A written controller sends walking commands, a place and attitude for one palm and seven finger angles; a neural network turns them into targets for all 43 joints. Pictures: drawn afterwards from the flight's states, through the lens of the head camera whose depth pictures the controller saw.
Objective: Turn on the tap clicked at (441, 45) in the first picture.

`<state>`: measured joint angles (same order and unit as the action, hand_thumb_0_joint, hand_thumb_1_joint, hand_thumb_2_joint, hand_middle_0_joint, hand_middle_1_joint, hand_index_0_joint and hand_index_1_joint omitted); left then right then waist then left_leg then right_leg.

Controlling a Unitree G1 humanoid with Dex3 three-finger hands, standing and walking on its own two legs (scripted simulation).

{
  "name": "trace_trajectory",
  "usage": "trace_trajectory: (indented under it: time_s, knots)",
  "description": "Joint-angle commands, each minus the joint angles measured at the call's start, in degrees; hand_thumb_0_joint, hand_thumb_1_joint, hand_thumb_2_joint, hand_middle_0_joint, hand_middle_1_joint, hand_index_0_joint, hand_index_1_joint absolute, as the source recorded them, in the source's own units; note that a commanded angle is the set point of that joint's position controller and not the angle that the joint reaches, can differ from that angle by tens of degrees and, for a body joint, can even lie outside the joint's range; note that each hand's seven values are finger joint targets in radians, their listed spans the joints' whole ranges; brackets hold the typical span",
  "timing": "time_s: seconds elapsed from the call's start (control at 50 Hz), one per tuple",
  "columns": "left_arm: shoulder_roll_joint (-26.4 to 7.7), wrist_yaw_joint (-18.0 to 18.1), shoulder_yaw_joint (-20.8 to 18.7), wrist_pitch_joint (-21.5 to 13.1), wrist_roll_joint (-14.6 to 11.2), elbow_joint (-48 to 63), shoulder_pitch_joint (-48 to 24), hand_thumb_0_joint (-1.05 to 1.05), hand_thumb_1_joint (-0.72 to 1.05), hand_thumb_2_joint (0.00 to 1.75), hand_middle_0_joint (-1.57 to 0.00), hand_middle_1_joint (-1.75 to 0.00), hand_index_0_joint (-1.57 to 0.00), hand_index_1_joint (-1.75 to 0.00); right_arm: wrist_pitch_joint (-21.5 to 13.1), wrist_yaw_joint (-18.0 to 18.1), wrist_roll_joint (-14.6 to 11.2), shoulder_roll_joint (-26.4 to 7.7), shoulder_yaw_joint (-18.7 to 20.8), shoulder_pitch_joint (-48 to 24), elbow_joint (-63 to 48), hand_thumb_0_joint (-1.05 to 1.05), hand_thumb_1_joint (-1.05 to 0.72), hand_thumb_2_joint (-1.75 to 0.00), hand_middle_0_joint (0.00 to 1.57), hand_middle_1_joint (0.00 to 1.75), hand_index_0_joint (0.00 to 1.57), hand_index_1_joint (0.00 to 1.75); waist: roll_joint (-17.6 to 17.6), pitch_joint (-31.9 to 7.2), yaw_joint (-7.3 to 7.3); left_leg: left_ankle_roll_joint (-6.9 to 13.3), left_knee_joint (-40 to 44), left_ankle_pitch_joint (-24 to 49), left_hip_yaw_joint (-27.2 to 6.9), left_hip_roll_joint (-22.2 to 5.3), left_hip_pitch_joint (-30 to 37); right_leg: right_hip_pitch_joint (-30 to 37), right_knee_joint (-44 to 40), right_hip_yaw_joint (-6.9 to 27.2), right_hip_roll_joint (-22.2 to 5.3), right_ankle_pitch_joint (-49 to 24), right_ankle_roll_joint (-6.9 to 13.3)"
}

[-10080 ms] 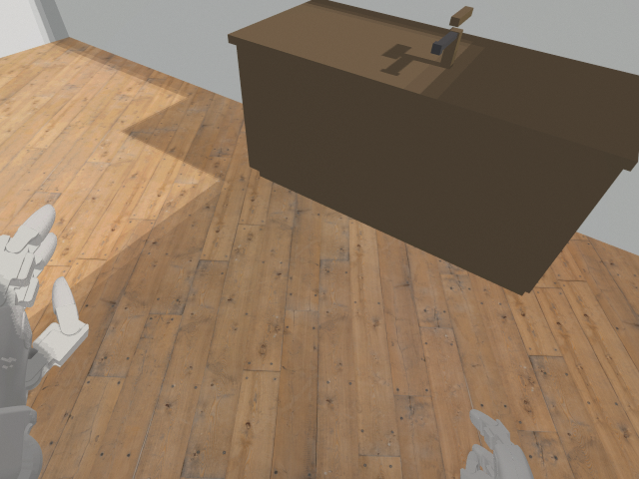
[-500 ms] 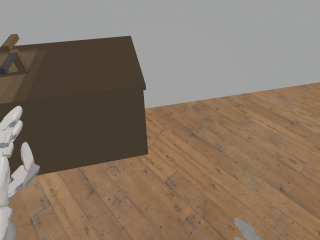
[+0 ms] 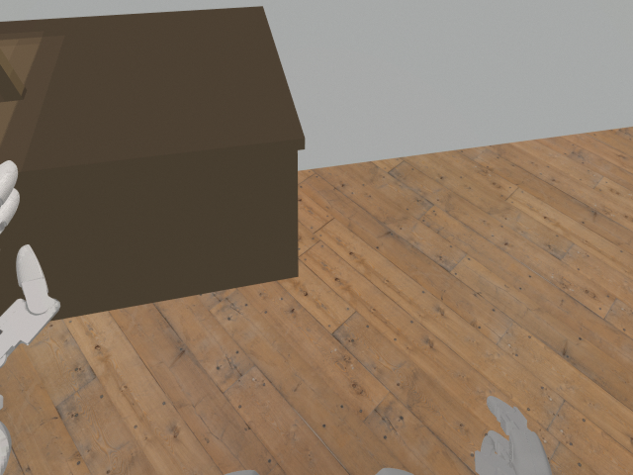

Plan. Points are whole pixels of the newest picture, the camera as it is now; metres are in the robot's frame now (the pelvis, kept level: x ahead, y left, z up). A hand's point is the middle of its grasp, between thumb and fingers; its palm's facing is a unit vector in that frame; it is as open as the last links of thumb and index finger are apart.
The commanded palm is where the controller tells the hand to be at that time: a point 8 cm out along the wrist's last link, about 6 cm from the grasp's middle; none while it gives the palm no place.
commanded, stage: take the last steps up to it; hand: left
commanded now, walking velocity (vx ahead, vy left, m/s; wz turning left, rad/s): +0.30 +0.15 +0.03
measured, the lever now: out of the picture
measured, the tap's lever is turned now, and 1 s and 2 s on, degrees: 0 0 0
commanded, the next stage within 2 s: come to a stop and stand still in 0.74 s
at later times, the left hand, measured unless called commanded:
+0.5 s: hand (89, 210) +0.33 +0.25 +0.17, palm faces +0.36 -0.81 -0.47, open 7.4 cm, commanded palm +0.26 +0.31 +0.19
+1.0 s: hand (51, 129) +0.42 +0.32 +0.19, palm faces +0.36 -0.79 -0.50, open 7.4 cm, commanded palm +0.37 +0.38 +0.19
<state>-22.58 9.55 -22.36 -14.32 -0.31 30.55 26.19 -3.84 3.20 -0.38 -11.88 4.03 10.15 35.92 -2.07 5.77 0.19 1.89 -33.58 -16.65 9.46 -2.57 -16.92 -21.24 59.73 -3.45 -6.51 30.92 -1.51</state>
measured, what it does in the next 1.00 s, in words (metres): walks ahead: right foot, then left foot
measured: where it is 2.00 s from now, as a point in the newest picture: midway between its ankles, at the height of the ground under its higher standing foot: outside the picture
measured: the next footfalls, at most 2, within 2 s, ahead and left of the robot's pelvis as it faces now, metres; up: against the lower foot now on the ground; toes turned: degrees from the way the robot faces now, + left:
right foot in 0.24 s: +0.14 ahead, -0.07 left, +0.00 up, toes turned -11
left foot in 0.66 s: +0.25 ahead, +0.22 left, +0.00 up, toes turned -3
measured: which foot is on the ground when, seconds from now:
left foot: down 0.00-0.26, up 0.28-0.64, down 0.66-1.00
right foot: up 0.00-0.22, down 0.24-0.66, up 0.68-0.94, down 0.96-1.00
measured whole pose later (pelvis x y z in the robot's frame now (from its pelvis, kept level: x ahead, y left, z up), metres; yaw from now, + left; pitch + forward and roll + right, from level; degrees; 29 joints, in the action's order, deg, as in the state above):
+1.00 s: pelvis +0.21 +0.10 +0.00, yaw +0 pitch -1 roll +1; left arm -23.7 8.0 -21.3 -12.6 -1.9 32.2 29.3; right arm -5.2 2.1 -0.2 -7.3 -2.6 11.8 36.0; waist 1.7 3.7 -0.3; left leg 1.5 -33.7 -18.3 9.0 -1.9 -14.6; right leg -16.8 33.1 -8.5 -0.3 15.6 2.6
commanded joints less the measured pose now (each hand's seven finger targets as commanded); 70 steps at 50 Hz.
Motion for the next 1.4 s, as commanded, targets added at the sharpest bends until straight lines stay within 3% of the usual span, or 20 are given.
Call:
trace_trajectory:
  time_s: [0.0,0.18,0.2,0.24,0.26,0.38,0.56,0.6,0.62,0.64,0.66,0.78,0.9,1.02,1.18,1.26,1.28,1.3,1.32,1.38]
  knots:
    - [-9.8,0.4,-6.7,-3.9,-0.6,16.3,-0.9,0.00,0.90,0.90,-0.20,-0.30,-0.20,-0.30,-4.3,-0.6,-1.1,-6.2,1.0,-1.9,-7.3,0.00,-0.90,-0.90,0.20,0.30,0.20,0.30,13.2,-10.4,0.01,10.3,13.6,19.3,-15.9,-14.3,16.7,-16.4,4.5,-1.7,-0.3,-3.1,-0.1]
    - [-8.0,-0.4,-6.5,-0.9,-1.8,5.6,1.7,0.00,0.90,0.90,-0.20,-0.30,-0.20,-0.30,-3.2,0.2,-0.1,-5.5,-1.0,-3.1,-7.1,0.00,-0.90,-0.90,0.20,0.30,0.20,0.30,6.9,-11.5,-1.02,5.0,5.7,16.4,-7.4,-11.5,4.0,10.4,-28.5,-8.3,4.1,-14.8,0.5]
    - [-7.6,-0.6,-5.8,-0.5,-1.6,3.1,0.8,0.00,0.90,0.90,-0.20,-0.30,-0.20,-0.30,-2.6,0.4,-0.3,-5.4,-1.0,-3.4,-6.9,0.00,-0.90,-0.90,0.20,0.30,0.20,0.30,2.2,-12.0,-1.21,3.8,-2.0,10.8,-5.8,-9.2,-0.9,16.2,-33.4,-4.9,1.7,-17.8,1.8]
    - [-10.2,-0.8,-7.5,-0.6,-1.1,1.6,-1.6,0.00,0.90,0.90,-0.20,-0.30,-0.20,-0.30,-2.2,-0.2,0.0,-4.7,-0.9,-5.0,-8.6,0.00,-0.90,-0.90,0.20,0.30,0.20,0.30,-18.1,-11.5,-1.25,-0.9,-31.7,-14.1,-3.6,2.0,-22.8,25.3,-43.4,33.6,-20.5,-20.9,12.0]
    - [-10.1,-0.9,-7.9,-1.2,-1.8,2.6,-5.0,0.00,0.90,0.90,-0.20,-0.30,-0.20,-0.30,-2.2,-0.5,0.1,-5.5,-1.0,-5.1,-8.0,0.00,-0.90,-0.90,0.20,0.30,0.20,0.30,-12.8,-9.9,-1.05,-2.0,-39.3,-11.5,-11.2,0.0,-23.4,20.6,-46.4,35.4,-23.4,-15.0,12.9]
    - [-8.7,-1.2,-4.2,-4.5,-0.6,8.8,-4.3,0.00,0.90,0.90,-0.20,-0.30,-0.20,-0.30,-1.2,-1.4,0.4,-5.1,-1.7,-5.2,-6.4,0.00,-0.90,-0.90,0.20,0.30,0.20,0.30,-2.4,-8.4,-0.01,-3.5,-34.9,1.0,-9.2,-3.6,-22.6,16.2,-41.5,5.9,-14.0,-37.0,8.9]
    - [-10.1,1.6,-8.9,-3.6,-1.3,13.8,1.9,0.00,0.90,0.90,-0.20,-0.30,-0.20,-0.30,-2.2,-0.3,0.5,-3.9,0.0,-1.7,-10.2,0.00,-0.90,-0.90,0.20,0.30,0.20,0.30,-7.2,-14.5,-0.86,-2.5,3.3,6.4,2.4,1.5,0.0,18.4,-32.9,0.7,-10.3,-41.5,6.9]
    - [-8.5,1.4,-7.5,-3.6,-1.3,11.4,1.7,0.00,0.90,0.90,-0.20,-0.30,-0.20,-0.30,-2.0,0.4,-0.1,-5.4,1.0,0.0,-10.0,0.00,-0.90,-0.90,0.20,0.30,0.20,0.30,0.0,-14.7,0.66,-1.8,9.4,9.6,0.4,0.4,9.0,13.8,-22.7,-1.8,-7.0,-34.5,4.3]
    - [-8.4,1.3,-7.4,-4.0,-1.6,12.2,0.2,0.00,0.90,0.90,-0.20,-0.30,-0.20,-0.30,-2.0,0.5,-0.4,-6.7,1.3,0.1,-10.4,0.00,-0.90,-0.90,0.20,0.30,0.20,0.30,10.7,-15.6,1.10,1.6,11.1,15.8,-9.1,-6.5,15.8,4.8,-11.4,-4.6,-1.7,-22.3,1.7]
    - [-8.3,1.1,-6.8,-4.5,-1.6,12.6,-1.1,0.00,0.90,0.90,-0.20,-0.30,-0.20,-0.30,-2.1,0.2,-0.5,-7.8,1.9,-0.3,-10.9,0.00,-0.90,-0.90,0.20,0.30,0.20,0.30,20.1,-15.0,0.52,7.4,12.9,26.5,-24.9,-17.2,19.5,-7.3,0.1,-4.0,3.4,5.8,0.3]
    - [-9.9,1.0,-7.5,-4.7,-0.9,8.6,-1.5,0.00,0.90,0.90,-0.20,-0.30,-0.20,-0.30,-2.5,-0.2,-0.4,-7.5,1.6,-0.2,-11.2,0.00,-0.90,-0.90,0.20,0.30,0.20,0.30,14.7,-12.6,0.57,10.6,15.2,22.8,-28.4,-19.5,14.6,-9.8,7.6,-0.7,4.4,8.2,1.4]
    - [-7.9,-0.4,-4.5,-3.8,-1.8,15.4,0.2,0.00,0.90,0.90,-0.20,-0.30,-0.20,-0.30,-4.8,-1.0,-0.9,-5.6,-0.1,-1.6,-8.6,0.00,-0.90,-0.90,0.20,0.30,0.20,0.30,16.2,-11.9,-0.23,8.4,12.9,25.9,-11.6,-11.1,9.4,-6.4,-5.6,-2.9,1.7,-7.0,0.0]
    - [-11.1,0.5,-8.0,-1.0,-2.3,13.3,1.2,0.00,0.90,0.90,-0.20,-0.30,-0.20,-0.30,-4.9,-0.2,0.2,-4.7,-2.6,-1.2,-8.9,0.00,-0.90,-0.90,0.20,0.30,0.20,0.30,8.4,-14.6,-0.16,2.6,8.1,32.7,-10.3,-12.5,9.2,7.5,-29.2,-3.9,5.1,-16.5,0.4]
    - [-6.3,0.0,-4.1,0.8,-3.0,2.3,-1.6,0.00,0.90,0.90,-0.20,-0.30,-0.20,-0.30,-3.8,-0.5,-0.6,-4.7,-2.5,-0.5,-8.6,0.00,-0.90,-0.90,0.20,0.30,0.20,0.30,-10.7,-13.3,1.13,-4.5,-9.5,-6.1,-7.2,0.8,-2.1,15.6,-36.6,16.8,-11.3,-63.1,10.1]
    - [-8.5,1.1,-3.8,0.7,-1.4,13.4,-1.3,0.00,0.90,0.90,-0.20,-0.30,-0.20,-0.30,-1.1,1.2,0.7,-4.2,-3.4,-3.3,-10.0,0.00,-0.90,-0.90,0.20,0.30,0.20,0.30,-0.6,-15.9,-0.22,-3.2,5.9,5.6,-7.4,1.4,1.5,19.5,-32.9,6.1,-5.3,-50.2,5.7]
    - [-10.0,1.3,-5.6,0.0,-1.9,15.3,1.7,0.00,0.90,0.90,-0.20,-0.30,-0.20,-0.30,-1.2,1.6,0.6,-6.2,-2.7,-4.2,-11.7,0.00,-0.90,-0.90,0.20,0.30,0.20,0.30,14.9,-10.7,-1.29,-0.1,14.5,17.1,-16.6,-8.4,-0.5,11.6,-30.0,2.8,3.7,-19.8,1.8]
    - [-52.4,0.0,-36.7,-6.3,5.7,22.7,-58.2,0.00,0.90,0.90,-0.20,-0.30,-0.20,-0.30,-6.3,1.2,2.8,-6.6,-0.7,6.2,-8.7,0.00,-0.90,-0.90,0.20,0.30,0.20,0.30,1.8,-1.6,-4.44,1.1,-3.0,11.2,-10.0,-5.4,-12.6,9.3,-41.0,13.9,-2.3,-25.2,-1.0]
    - [-37.4,-1.7,-26.8,-4.7,1.4,3.7,-53.7,0.00,0.90,0.90,-0.20,-0.30,-0.20,-0.30,-6.7,0.4,-0.1,-2.9,-1.6,4.4,-5.6,0.00,-0.90,-0.90,0.20,0.30,0.20,0.30,-0.4,-7.3,-0.39,-1.8,-9.5,1.6,-8.2,3.3,-2.3,4.5,-44.5,19.1,-9.8,-22.8,9.1]
    - [-20.9,-2.7,-14.9,-3.6,-0.7,-7.2,-33.2,0.00,0.90,0.90,-0.20,-0.30,-0.20,-0.30,-7.7,-0.8,0.8,-3.6,-1.8,2.2,-7.1,0.00,-0.90,-0.90,0.20,0.30,0.20,0.30,-3.8,-7.8,-1.82,-2.9,-11.7,-4.9,-11.6,3.5,-0.5,2.6,-45.2,22.7,-10.8,-30.8,11.6]
    - [-7.2,-4.1,-2.2,-4.0,-3.1,-9.4,-15.3,0.00,0.90,0.90,-0.20,-0.30,-0.20,-0.30,-9.1,-2.4,-0.6,-5.9,-1.7,3.2,-8.0,0.00,-0.90,-0.90,0.20,0.30,0.20,0.30,5.5,-13.1,-2.49,-2.4,3.7,-1.3,-7.2,3.4,4.2,12.4,-42.4,13.0,-7.3,-25.7,8.1]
